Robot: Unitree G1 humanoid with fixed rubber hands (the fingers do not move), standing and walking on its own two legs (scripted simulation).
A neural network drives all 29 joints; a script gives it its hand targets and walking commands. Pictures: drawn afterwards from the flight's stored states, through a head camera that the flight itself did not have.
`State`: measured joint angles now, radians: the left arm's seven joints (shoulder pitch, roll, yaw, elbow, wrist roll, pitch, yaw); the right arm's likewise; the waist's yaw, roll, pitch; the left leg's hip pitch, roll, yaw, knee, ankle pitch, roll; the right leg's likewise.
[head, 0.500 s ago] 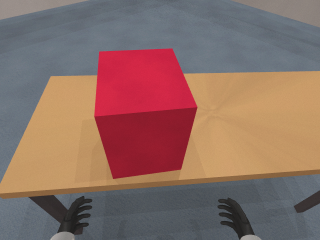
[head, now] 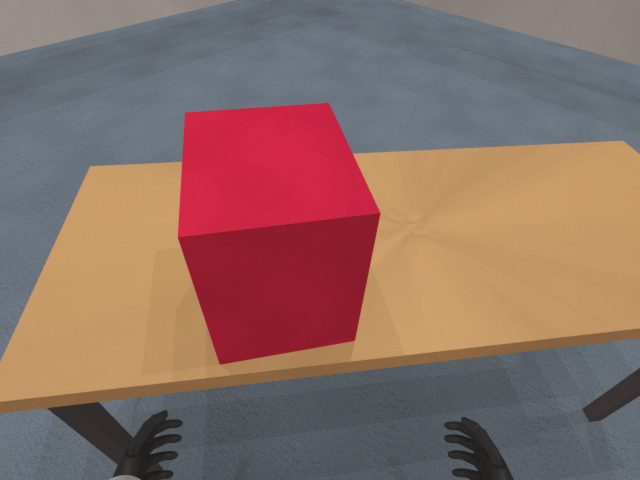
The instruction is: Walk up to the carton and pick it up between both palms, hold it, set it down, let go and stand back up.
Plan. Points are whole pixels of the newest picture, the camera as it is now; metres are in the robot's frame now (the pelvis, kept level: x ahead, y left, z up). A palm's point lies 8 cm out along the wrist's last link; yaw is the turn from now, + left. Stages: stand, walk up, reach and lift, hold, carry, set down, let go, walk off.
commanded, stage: let go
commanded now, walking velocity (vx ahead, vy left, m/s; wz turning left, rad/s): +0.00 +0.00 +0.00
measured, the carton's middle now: (274, 233) +0.47 +0.06 +0.04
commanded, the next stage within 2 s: stand in 0.24 s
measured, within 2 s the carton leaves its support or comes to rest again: neither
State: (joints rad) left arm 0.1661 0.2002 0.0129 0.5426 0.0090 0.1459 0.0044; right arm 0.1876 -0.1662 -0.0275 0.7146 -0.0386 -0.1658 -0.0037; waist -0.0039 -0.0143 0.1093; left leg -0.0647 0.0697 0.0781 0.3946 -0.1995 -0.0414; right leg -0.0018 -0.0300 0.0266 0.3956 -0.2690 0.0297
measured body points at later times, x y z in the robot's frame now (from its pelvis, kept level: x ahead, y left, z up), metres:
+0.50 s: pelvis +0.01 +0.01 -0.01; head +0.00 +0.02 +0.44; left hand +0.10 +0.25 -0.13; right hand +0.09 -0.24 -0.13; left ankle +0.02 +0.14 -0.74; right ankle -0.02 -0.14 -0.74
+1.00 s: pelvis -0.01 +0.03 +0.00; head -0.03 +0.04 +0.45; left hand -0.04 +0.25 -0.17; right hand -0.01 -0.19 -0.16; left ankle +0.02 +0.14 -0.74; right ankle -0.02 -0.14 -0.74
